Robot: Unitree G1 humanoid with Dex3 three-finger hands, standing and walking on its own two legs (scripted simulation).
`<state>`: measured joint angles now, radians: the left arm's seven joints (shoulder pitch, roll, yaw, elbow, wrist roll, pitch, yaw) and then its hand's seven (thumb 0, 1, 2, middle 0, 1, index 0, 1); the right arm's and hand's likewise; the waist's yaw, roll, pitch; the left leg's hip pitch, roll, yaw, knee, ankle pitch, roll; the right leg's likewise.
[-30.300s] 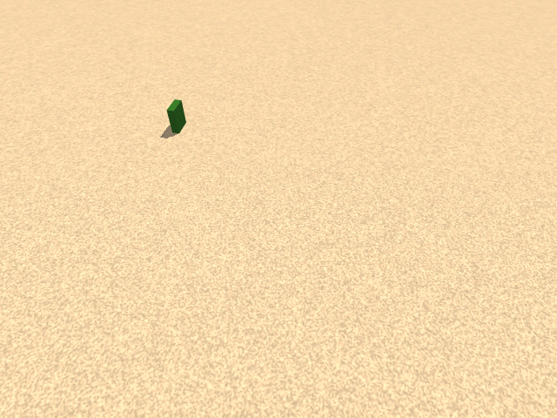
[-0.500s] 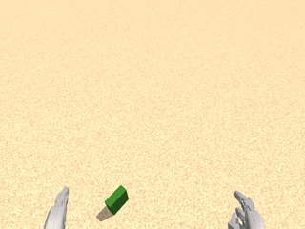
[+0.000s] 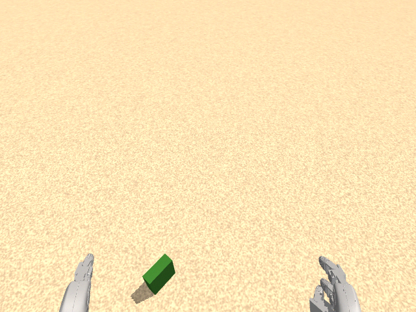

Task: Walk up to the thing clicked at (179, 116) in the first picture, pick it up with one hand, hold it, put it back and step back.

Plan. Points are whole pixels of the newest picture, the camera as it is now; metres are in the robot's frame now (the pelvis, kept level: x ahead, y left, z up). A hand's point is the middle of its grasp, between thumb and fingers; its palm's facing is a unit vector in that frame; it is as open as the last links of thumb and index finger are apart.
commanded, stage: home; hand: left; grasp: from the side
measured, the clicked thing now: (160, 274) +0.40 +0.19 -0.64
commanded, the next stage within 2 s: stand in 0.50 s
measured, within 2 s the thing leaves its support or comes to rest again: neither
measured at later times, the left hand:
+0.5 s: hand (110, 302) +0.18 +0.18 -0.05, palm faces +0.11 -0.95 -0.29, open 17.6 cm
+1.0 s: hand out of the picture +0.16 +0.20 -0.08, palm faces -0.02 -0.94 -0.34, open 10.6 cm
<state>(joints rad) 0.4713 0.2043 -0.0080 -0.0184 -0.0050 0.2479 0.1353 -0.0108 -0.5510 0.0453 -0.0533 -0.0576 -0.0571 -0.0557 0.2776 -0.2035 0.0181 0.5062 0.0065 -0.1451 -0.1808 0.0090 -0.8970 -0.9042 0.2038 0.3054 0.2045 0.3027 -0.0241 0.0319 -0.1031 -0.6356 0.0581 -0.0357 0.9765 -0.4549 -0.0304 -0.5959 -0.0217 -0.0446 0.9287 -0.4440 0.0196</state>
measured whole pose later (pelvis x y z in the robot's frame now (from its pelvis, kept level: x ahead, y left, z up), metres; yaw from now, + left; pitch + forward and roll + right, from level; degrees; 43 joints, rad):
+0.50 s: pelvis +0.01 +0.00 +0.00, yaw +0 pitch +7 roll -2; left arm 0.47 0.20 -0.01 -0.02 0.00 0.26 0.14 -0.01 -0.57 0.03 -0.05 -0.05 -0.05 -0.05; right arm 0.28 -0.20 0.02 0.51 0.00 -0.14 -0.18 0.01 -0.90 -0.90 0.20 0.31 0.20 0.30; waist -0.02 0.03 -0.11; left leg -0.63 0.06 -0.03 0.98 -0.46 -0.03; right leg -0.59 -0.02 -0.04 0.92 -0.45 0.02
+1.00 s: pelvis -0.01 +0.00 +0.01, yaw +0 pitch +2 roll +0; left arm 0.30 0.27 -0.02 0.34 0.07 0.09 0.05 0.00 0.35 0.76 -0.20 -0.29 -0.20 -0.29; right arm 0.20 -0.25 0.01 0.69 -0.08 -0.06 -0.07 0.01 -0.90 -0.90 0.20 0.31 0.21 0.30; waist 0.00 -0.01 -0.02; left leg -0.53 0.03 -0.02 0.91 -0.43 -0.02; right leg -0.51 -0.05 -0.03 0.90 -0.44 0.01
